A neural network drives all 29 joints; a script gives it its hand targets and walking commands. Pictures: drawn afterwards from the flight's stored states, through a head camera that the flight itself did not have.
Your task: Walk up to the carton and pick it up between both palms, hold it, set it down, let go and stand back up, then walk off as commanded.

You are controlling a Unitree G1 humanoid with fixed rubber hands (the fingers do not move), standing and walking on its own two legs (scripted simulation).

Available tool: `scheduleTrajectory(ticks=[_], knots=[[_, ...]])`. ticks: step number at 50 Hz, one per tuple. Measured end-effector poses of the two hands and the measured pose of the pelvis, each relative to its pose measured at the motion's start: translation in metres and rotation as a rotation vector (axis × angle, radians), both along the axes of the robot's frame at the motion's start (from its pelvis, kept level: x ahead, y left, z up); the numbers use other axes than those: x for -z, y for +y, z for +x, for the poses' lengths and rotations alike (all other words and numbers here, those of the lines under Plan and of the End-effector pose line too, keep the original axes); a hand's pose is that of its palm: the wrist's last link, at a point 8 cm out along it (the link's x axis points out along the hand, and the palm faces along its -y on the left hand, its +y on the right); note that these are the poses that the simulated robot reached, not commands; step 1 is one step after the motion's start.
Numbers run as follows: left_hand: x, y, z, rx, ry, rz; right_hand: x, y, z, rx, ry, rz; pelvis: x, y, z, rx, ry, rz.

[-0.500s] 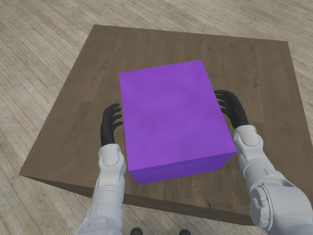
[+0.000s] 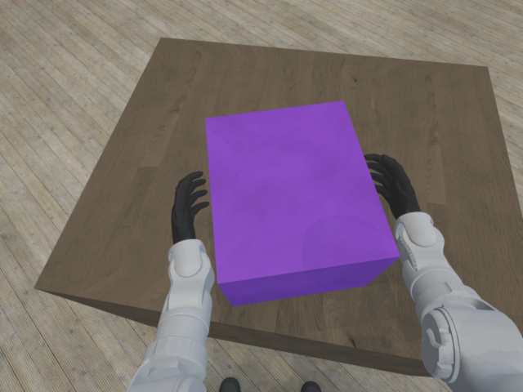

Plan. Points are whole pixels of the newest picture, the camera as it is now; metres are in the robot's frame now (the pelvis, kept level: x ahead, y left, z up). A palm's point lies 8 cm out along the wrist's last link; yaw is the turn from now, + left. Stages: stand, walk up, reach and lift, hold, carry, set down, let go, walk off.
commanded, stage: set down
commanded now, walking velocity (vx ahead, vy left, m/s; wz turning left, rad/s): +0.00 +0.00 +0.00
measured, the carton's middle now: (287, 204) +0.42 +0.01 -0.06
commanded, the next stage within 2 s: none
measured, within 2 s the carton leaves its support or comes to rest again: neither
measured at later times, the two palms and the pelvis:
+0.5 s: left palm (186, 238) +0.33 +0.17 -0.02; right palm (421, 193) +0.43 -0.20 -0.01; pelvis -0.01 +0.00 +0.00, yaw +0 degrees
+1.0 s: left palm (174, 288) +0.25 +0.18 -0.03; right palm (447, 231) +0.36 -0.23 +0.00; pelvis -0.05 +0.00 -0.01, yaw -1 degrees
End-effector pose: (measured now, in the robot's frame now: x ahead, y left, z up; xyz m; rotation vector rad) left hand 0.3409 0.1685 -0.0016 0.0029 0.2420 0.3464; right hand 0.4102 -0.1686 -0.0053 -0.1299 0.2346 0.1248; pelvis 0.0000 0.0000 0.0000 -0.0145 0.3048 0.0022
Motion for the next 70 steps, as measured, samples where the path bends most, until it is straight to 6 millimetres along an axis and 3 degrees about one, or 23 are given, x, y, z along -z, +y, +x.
scheduleTrajectory(ticks=[5, 14, 18, 27, 41, 48, 62, 70], knots=[[0.011, 0.004, -0.004, -0.032, 0.051, -0.031, 0.011, -0.002, 0.006, 0.005, 0.061, 0.014, 0.001, 0.000, -0.002, 0.001, 0.017, 0.000], [0.022, 0.001, -0.003, -0.024, 0.070, -0.050, 0.008, -0.008, 0.024, 0.013, 0.034, 0.017, 0.004, 0.000, -0.002, 0.003, 0.078, -0.002], [0.021, 0.002, -0.003, -0.020, 0.069, -0.047, 0.012, -0.022, 0.021, 0.042, 0.057, 0.003, 0.004, 0.000, -0.002, 0.003, 0.079, -0.002], [0.019, 0.001, -0.014, 0.007, 0.065, -0.050, -0.002, -0.038, 0.016, 0.032, 0.005, -0.010, 0.004, -0.002, -0.010, 0.004, 0.066, -0.001], [0.026, 0.007, -0.060, 0.012, 0.092, -0.033, -0.016, -0.046, -0.013, 0.023, -0.014, 0.006, 0.005, -0.003, -0.036, 0.008, 0.031, -0.005], [0.029, 0.007, -0.085, 0.002, 0.102, -0.032, -0.005, -0.059, -0.039, 0.033, 0.046, -0.007, 0.006, -0.003, -0.047, 0.008, 0.015, -0.004], [0.018, 0.005, -0.091, 0.000, 0.048, -0.026, 0.012, -0.091, -0.079, 0.057, 0.106, -0.039, 0.006, -0.007, -0.051, 0.008, 0.001, 0.001], [0.029, 0.008, -0.119, -0.012, 0.085, -0.029, 0.019, -0.106, -0.108, 0.066, 0.098, -0.041, 0.006, -0.007, -0.052, 0.008, -0.001, 0.001]])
